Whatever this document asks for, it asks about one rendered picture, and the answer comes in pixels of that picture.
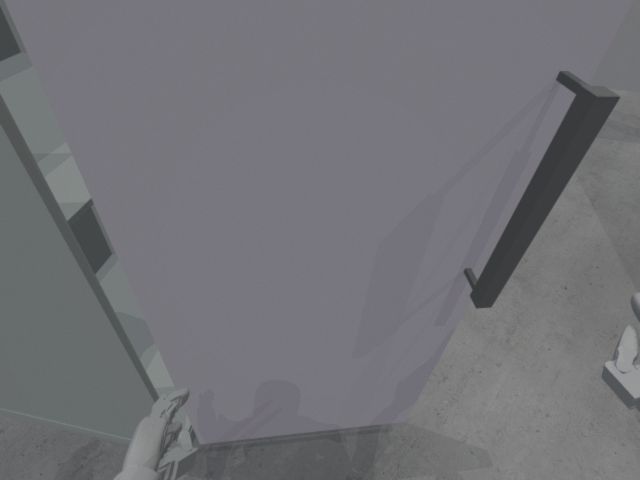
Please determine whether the fridge door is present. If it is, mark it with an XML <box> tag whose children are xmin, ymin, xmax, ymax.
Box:
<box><xmin>4</xmin><ymin>0</ymin><xmax>634</xmax><ymax>444</ymax></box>

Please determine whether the handle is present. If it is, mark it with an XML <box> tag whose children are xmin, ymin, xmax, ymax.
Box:
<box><xmin>464</xmin><ymin>71</ymin><xmax>620</xmax><ymax>308</ymax></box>

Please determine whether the robot right hand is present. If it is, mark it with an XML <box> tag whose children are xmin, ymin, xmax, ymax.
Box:
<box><xmin>601</xmin><ymin>292</ymin><xmax>640</xmax><ymax>412</ymax></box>

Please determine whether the robot left hand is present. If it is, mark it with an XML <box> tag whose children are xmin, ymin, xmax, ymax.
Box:
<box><xmin>121</xmin><ymin>388</ymin><xmax>197</xmax><ymax>480</ymax></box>

